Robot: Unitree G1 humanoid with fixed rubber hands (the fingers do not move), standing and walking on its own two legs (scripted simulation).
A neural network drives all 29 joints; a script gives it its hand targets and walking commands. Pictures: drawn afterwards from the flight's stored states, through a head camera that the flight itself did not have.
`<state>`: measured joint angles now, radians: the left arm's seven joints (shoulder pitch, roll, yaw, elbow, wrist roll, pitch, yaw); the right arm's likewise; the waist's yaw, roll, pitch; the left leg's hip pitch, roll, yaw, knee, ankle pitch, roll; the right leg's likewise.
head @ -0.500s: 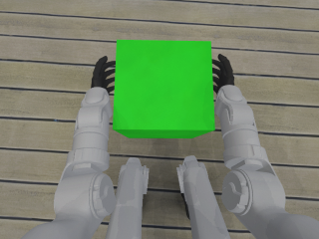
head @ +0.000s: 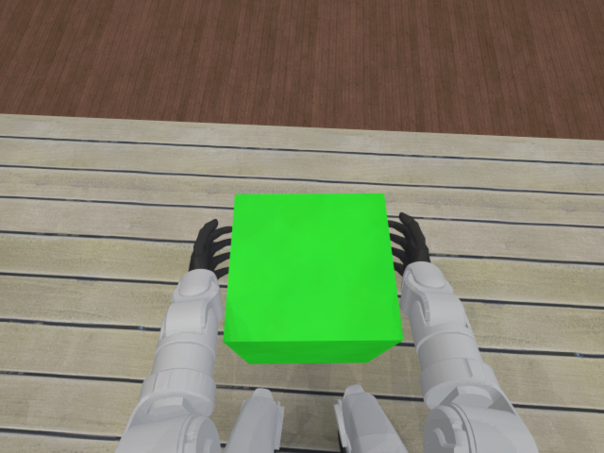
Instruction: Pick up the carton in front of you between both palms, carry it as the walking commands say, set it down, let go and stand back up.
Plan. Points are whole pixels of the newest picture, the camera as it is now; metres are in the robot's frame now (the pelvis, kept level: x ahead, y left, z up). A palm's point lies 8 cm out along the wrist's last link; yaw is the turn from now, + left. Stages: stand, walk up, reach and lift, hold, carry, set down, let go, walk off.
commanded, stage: reach and lift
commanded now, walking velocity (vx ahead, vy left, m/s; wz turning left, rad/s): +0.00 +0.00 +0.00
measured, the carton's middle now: (308, 288) +0.37 +0.00 -0.11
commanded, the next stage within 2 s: hold in 1.56 s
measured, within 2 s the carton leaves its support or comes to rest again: neither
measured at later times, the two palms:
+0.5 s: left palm (167, 256) +0.33 +0.15 +0.11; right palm (461, 243) +0.33 -0.15 +0.11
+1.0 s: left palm (157, 251) +0.32 +0.15 +0.14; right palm (474, 238) +0.33 -0.15 +0.14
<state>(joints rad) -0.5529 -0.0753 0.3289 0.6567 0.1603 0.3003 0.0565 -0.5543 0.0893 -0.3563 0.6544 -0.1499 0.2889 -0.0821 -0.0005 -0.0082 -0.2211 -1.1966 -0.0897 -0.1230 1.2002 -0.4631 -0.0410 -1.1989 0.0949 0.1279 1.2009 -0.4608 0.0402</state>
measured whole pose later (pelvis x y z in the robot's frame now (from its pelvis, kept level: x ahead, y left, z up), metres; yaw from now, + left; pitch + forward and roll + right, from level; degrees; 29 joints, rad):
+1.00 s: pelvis +0.03 +0.00 +0.11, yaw +0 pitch -3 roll +0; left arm -0.31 -0.16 0.29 0.38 0.28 0.62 -0.01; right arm -0.33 0.16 -0.30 0.40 -0.28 0.61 0.00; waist 0.00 0.00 -0.01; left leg -0.19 -0.04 -0.14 0.47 -0.22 -0.02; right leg -0.19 0.04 0.15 0.47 -0.22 0.02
